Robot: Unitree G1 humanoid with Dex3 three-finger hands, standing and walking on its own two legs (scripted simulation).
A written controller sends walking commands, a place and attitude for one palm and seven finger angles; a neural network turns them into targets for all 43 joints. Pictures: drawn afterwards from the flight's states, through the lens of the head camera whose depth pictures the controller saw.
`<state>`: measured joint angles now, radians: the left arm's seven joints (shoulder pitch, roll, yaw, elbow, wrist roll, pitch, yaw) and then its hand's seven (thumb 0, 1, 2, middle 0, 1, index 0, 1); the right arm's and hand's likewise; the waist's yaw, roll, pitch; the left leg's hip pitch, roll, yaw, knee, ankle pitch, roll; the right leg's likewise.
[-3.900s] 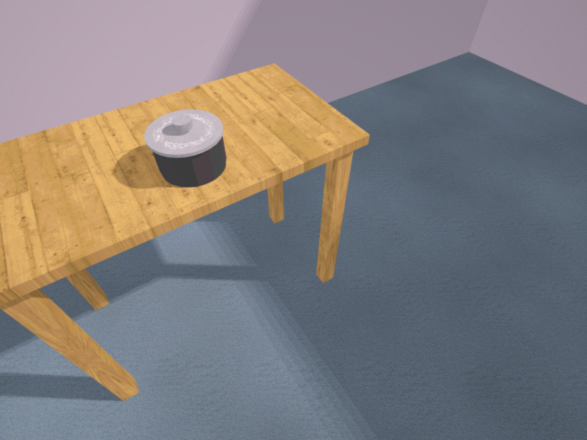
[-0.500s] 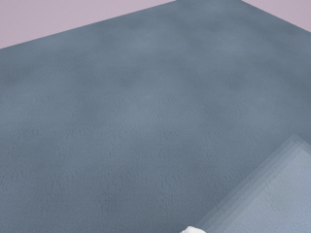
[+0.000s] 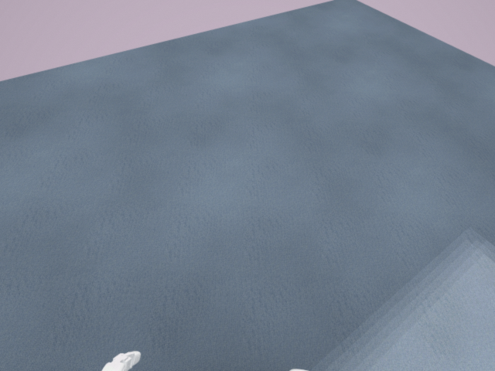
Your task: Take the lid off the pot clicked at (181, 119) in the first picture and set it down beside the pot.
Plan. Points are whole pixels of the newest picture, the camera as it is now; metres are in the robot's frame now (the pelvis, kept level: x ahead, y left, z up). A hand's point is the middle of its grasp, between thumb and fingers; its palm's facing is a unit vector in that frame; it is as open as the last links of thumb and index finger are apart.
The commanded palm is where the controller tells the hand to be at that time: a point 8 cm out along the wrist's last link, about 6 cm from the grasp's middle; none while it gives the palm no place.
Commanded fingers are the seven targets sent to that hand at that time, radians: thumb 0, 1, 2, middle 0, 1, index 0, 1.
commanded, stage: turn to face it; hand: left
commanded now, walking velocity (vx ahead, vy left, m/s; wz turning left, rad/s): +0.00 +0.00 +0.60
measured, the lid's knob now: out of the picture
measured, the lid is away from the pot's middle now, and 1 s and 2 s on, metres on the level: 0.00 0.00 0.00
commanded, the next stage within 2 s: none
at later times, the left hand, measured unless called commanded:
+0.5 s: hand out of the picture -0.03 +0.17 -0.14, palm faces +0.32 -0.89 -0.31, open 7.4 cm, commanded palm none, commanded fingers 0.00 0.90 0.90 -0.20 -0.30 -0.20 -0.30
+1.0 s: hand out of the picture -0.06 +0.19 -0.14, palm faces +0.58 -0.75 -0.31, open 7.4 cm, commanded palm none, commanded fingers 0.00 0.90 0.90 -0.20 -0.30 -0.20 -0.30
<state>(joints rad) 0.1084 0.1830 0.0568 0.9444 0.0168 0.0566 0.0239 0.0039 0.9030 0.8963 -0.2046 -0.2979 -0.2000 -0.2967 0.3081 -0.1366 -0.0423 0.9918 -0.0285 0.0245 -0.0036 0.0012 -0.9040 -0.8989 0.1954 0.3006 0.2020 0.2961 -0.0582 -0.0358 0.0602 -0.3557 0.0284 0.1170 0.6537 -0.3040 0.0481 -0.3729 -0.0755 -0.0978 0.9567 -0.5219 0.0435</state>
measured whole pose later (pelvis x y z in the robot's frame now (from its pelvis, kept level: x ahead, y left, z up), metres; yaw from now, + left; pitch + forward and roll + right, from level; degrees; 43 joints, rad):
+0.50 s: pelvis -0.02 -0.05 +0.02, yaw +18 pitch -1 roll +3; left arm 0.24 0.23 0.05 0.91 0.03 0.03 0.02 0.01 0.90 0.90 -0.20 -0.30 -0.20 -0.30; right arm 0.14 -0.30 -0.10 0.89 -0.02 0.08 0.03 0.00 -0.91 -0.90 0.19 0.30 0.20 0.30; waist 0.01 -0.01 0.08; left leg -0.49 0.02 0.05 1.02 -0.42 -0.06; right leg -0.23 -0.14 -0.16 0.54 -0.29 0.01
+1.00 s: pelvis -0.01 -0.05 +0.00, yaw +37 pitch +1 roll +1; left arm 0.17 0.25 0.06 0.85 0.01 0.03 0.01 0.01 0.91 0.90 -0.20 -0.30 -0.20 -0.30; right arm 0.18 -0.24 -0.06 0.89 -0.02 0.06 0.01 0.00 -0.90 -0.90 0.20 0.30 0.21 0.30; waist -0.01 0.03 0.07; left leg -0.34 -0.05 -0.11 0.60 -0.28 -0.01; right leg -0.31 -0.05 -0.03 0.60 -0.32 0.06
